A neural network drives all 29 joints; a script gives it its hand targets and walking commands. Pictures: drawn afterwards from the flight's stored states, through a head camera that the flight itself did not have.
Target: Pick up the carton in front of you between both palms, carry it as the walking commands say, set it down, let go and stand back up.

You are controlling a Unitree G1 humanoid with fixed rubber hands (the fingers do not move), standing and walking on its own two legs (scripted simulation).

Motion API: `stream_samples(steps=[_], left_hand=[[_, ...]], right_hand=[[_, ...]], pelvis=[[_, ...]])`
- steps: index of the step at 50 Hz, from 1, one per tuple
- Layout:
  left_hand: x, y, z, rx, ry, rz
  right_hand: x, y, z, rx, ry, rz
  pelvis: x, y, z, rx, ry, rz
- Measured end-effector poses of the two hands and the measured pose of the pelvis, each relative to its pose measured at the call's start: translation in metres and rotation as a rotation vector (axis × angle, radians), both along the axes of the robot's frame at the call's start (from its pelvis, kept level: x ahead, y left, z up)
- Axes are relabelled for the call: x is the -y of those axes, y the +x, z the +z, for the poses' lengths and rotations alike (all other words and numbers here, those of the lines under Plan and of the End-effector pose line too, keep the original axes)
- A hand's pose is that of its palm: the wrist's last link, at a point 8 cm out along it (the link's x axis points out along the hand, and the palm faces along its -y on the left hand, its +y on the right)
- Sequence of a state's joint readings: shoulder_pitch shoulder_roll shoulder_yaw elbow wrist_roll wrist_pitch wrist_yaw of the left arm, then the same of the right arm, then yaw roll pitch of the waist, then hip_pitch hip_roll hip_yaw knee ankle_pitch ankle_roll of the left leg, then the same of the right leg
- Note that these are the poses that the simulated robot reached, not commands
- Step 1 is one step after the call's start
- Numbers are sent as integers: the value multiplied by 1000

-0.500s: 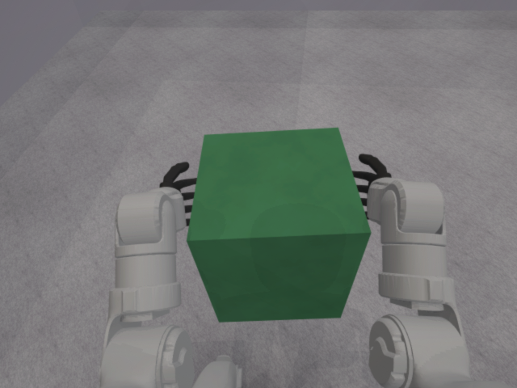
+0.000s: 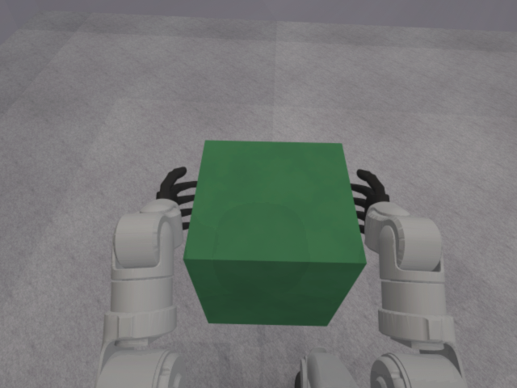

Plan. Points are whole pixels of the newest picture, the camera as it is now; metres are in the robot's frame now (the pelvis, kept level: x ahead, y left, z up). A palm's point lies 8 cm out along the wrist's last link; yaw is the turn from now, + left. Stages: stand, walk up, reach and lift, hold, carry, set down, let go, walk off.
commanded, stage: carry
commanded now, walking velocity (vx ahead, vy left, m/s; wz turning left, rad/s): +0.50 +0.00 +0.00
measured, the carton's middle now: (270, 239) +0.35 -0.01 +0.02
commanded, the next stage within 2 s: hold in 1.84 s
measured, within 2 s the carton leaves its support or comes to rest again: neither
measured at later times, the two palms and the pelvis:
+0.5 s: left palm (186, 124) +0.54 +0.13 +0.10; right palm (348, 121) +0.55 -0.17 +0.10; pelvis +0.28 -0.02 +0.00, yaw +1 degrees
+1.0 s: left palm (192, 124) +0.60 +0.13 +0.05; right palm (338, 126) +0.58 -0.17 +0.05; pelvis +0.34 -0.01 -0.01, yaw -2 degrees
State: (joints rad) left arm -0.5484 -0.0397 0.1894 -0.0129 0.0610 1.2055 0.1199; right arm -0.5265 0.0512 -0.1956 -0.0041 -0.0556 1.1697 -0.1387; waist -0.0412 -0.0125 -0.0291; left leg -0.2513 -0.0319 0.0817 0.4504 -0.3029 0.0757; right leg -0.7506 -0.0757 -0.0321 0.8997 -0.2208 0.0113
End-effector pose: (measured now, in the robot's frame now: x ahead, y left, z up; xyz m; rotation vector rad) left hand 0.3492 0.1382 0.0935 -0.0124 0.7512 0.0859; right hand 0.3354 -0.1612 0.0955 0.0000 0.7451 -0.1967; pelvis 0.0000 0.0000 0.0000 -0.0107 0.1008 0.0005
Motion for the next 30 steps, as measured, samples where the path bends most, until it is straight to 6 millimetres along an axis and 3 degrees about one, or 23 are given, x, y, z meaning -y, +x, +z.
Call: stream_samples(steps=[5, 9, 13, 16, 25, 30], left_hand=[[17, 58, 4, 49, -15, 28], [30, 96, -7, 59, -1, 63], [31, 110, -20, -23, 10, 96], [26, 121, -19, -48, 16, 112], [7, 189, 7, 81, 4, 94], [-3, 226, 3, 85, -38, 93]], right_hand=[[17, 61, 3, 52, 38, -23], [31, 109, -12, 62, 65, -8], [30, 133, -26, -20, 101, 23], [24, 148, -28, -45, 109, 34], [6, 212, 1, 85, 71, 51], [-5, 246, 8, 89, 26, 50]], pelvis=[[17, 76, -5, -2, 3, -13], [32, 136, -16, 10, -7, 4], [40, 176, -2, 13, 18, 22], [43, 202, 7, 16, 34, 23], [24, 282, 2, 54, 2, 11], [14, 320, -5, 56, 28, -8]])
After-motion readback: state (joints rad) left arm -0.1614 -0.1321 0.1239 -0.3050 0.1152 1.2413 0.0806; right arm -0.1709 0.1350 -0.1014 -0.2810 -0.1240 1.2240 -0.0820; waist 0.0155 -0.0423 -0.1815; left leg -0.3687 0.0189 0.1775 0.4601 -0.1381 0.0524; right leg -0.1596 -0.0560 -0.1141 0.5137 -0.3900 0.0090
